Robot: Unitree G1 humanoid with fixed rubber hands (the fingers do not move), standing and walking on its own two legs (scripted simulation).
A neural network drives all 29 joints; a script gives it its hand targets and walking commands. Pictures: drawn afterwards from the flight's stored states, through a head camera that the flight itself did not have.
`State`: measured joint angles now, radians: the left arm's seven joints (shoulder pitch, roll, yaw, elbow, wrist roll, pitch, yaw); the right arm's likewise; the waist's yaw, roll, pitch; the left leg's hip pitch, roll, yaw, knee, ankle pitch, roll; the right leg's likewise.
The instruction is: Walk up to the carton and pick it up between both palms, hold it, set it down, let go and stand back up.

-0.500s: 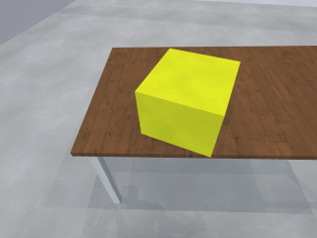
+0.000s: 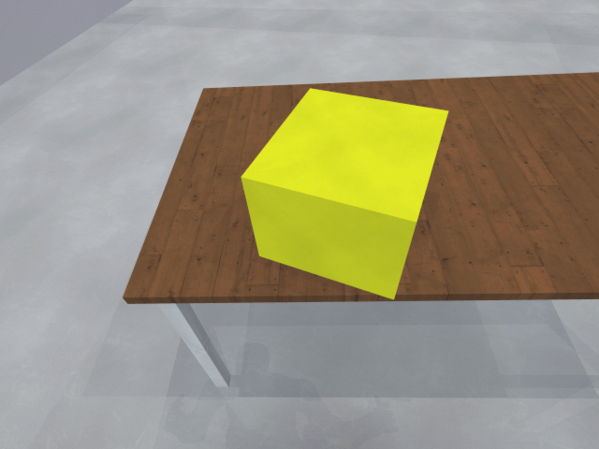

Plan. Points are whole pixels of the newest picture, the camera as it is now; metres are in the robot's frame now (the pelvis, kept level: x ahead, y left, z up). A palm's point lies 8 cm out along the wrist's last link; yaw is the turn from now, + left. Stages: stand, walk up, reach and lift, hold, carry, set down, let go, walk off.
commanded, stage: walk up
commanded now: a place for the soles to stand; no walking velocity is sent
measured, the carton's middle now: (349, 187) +0.59 -0.06 -0.01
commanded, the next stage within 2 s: none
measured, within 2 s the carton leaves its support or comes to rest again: neither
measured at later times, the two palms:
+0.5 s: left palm out of the picture +0.12 +0.28 -0.08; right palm out of the picture +0.08 -0.38 -0.07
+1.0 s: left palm (134, 438) +0.17 +0.25 -0.06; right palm out of the picture +0.17 -0.41 -0.08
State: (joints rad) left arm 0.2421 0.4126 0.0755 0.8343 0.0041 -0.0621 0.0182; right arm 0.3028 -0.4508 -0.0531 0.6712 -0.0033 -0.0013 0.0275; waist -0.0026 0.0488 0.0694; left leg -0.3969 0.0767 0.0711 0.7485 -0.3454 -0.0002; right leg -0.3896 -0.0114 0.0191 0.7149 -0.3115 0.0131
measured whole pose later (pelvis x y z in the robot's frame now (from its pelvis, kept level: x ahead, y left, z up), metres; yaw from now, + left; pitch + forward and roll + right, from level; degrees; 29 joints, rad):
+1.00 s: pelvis +0.11 -0.07 +0.01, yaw -3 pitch +0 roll +0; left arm 0.39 0.41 0.08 0.74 0.00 -0.06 0.01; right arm 0.35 -0.50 -0.07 0.68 0.00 -0.02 0.03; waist 0.00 0.06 0.06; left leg -0.45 0.03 -0.01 0.74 -0.27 0.03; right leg -0.31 -0.02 0.01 0.65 -0.34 -0.01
